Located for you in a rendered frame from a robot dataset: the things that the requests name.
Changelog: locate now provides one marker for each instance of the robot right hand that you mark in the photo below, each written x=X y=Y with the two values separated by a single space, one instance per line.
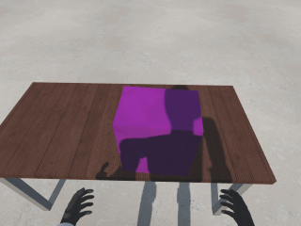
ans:
x=240 y=211

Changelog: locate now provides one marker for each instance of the table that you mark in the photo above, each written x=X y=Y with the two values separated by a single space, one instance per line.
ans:
x=65 y=131

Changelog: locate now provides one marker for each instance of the carton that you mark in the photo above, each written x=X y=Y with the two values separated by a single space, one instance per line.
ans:
x=158 y=130

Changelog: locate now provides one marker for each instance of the robot left hand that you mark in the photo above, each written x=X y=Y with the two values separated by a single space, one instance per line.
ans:
x=72 y=213

